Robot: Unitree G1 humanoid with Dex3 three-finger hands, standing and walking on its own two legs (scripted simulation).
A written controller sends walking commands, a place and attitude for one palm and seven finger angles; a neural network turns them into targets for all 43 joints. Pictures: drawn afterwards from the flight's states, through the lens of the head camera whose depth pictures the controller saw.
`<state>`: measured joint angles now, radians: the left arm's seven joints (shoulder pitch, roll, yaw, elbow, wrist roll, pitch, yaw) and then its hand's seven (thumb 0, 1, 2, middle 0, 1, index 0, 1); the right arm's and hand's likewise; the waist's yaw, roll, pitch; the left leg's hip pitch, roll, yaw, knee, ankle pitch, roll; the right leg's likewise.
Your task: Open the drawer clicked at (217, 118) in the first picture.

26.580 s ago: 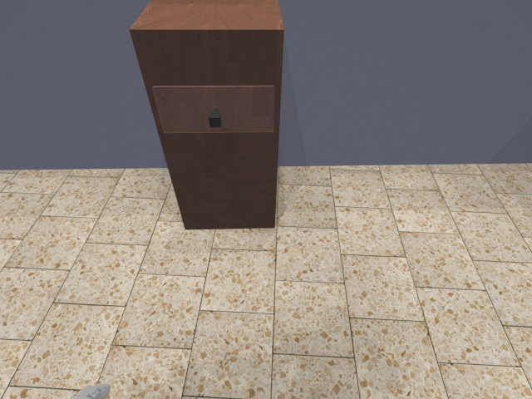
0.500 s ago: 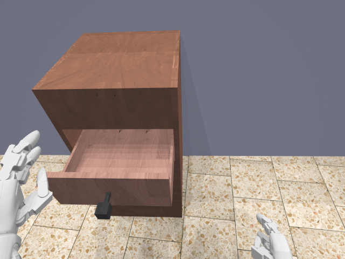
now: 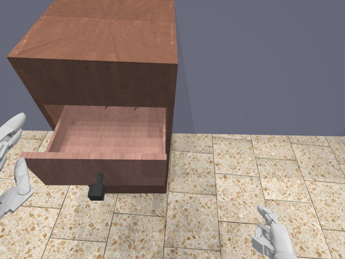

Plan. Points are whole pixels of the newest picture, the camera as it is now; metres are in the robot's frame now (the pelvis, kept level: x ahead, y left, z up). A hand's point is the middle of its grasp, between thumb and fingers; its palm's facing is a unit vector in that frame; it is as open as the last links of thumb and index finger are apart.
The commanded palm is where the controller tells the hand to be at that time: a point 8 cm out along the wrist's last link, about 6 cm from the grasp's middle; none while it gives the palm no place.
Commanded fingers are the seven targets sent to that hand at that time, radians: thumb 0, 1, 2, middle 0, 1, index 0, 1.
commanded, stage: step back with the hand held close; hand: left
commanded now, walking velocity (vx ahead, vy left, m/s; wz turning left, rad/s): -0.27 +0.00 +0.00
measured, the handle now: (98, 185) +0.32 +0.23 -0.11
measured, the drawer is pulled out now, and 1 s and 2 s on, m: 0.19 0.19 0.19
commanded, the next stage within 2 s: stop stepping back and stand still in 0.68 s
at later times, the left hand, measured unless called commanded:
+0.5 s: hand out of the picture +0.10 +0.22 +0.16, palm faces +0.33 -0.81 -0.48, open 7.4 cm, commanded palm +0.03 +0.26 +0.18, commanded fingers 0.00 0.90 0.90 -0.20 -0.30 -0.20 -0.30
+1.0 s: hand out of the picture -0.03 +0.22 +0.16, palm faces +0.37 -0.83 -0.42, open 7.4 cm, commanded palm -0.10 +0.26 +0.18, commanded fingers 0.00 0.90 0.90 -0.20 -0.30 -0.20 -0.30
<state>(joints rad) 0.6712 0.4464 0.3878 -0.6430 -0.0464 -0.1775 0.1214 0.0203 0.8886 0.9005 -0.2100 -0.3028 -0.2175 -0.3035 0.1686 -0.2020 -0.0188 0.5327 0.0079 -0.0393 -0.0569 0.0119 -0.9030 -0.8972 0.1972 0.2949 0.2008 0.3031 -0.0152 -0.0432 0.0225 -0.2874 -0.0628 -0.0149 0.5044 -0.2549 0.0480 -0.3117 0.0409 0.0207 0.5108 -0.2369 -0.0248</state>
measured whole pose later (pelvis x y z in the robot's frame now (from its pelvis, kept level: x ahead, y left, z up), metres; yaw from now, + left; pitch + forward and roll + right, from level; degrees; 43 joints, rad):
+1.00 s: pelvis -0.23 -0.02 -0.01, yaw +0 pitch +0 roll +1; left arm 0.62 0.40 0.37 -0.62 -0.02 -0.17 0.18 0.02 0.89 0.90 -0.21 -0.30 -0.22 -0.30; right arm 0.24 -0.20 0.00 0.57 -0.02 -0.05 -0.06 0.01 -0.90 -0.90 0.20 0.30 0.20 0.30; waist -0.03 -0.08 0.00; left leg -0.21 -0.02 0.05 0.54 -0.33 0.03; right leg -0.53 0.01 -0.04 0.62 -0.30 -0.01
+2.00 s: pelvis -0.27 -0.04 +0.00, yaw +1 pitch -1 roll -1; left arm 0.32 0.20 0.02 0.92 0.01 0.04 0.02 -0.02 0.99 0.90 -0.20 -0.30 -0.21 -0.30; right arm 0.27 -0.18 -0.01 0.96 -0.02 0.04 -0.01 -0.01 -0.94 -0.90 0.20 0.30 0.20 0.30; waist -0.01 -0.01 0.09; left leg -0.30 -0.01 0.02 0.51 -0.19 0.03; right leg -0.21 0.03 -0.02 0.50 -0.28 -0.02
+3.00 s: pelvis -0.25 -0.04 +0.01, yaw -1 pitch -2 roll +0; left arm 0.28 0.13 0.01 1.15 0.01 0.00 0.04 0.01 0.91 0.90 -0.19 -0.30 -0.20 -0.30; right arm 0.27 -0.12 -0.01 1.13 -0.02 0.01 -0.03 0.00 -0.91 -0.90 0.20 0.29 0.20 0.30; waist -0.01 0.00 0.07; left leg -0.18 -0.01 0.05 0.37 -0.16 0.03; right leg -0.11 0.02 0.01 0.39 -0.25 -0.02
